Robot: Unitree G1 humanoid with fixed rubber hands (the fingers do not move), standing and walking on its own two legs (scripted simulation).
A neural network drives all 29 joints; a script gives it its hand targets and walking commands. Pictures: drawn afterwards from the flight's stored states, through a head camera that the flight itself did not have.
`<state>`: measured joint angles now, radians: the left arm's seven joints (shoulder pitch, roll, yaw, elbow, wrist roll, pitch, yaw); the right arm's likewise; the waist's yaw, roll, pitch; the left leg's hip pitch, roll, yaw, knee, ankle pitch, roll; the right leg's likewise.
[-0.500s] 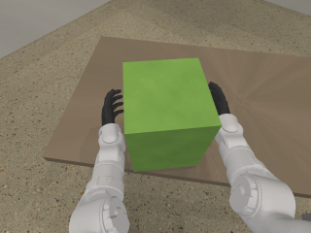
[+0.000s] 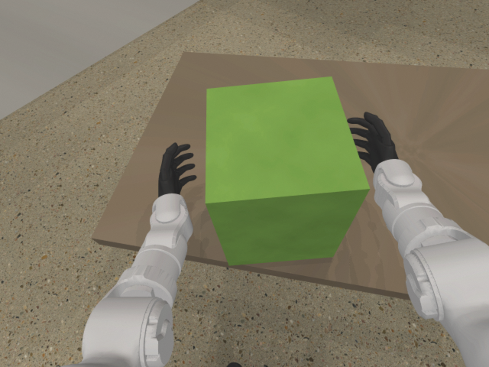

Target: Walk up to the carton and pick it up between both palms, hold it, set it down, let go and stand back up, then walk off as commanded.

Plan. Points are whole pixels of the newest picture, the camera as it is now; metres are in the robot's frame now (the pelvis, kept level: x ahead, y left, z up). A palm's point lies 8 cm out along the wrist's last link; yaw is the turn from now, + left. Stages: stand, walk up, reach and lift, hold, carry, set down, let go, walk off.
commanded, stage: set down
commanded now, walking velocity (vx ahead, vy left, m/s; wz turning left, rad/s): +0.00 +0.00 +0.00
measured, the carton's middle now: (275, 180) +0.43 +0.05 +0.02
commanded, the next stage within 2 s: none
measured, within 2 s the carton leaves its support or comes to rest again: neither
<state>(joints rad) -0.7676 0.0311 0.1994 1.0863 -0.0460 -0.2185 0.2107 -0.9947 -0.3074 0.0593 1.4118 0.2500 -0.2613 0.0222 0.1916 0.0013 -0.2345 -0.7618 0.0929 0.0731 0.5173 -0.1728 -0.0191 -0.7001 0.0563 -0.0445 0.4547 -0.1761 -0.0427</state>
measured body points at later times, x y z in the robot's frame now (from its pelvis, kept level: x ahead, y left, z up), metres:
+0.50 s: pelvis -0.01 -0.01 +0.00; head +0.07 -0.01 +0.44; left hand +0.41 +0.23 +0.09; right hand +0.50 -0.14 +0.10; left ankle +0.02 +0.13 -0.73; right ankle +0.00 -0.09 -0.73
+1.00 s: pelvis -0.01 +0.00 +0.01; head +0.04 +0.01 +0.46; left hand +0.39 +0.24 +0.14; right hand +0.48 -0.16 +0.15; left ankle +0.02 +0.13 -0.73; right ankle +0.00 -0.10 -0.73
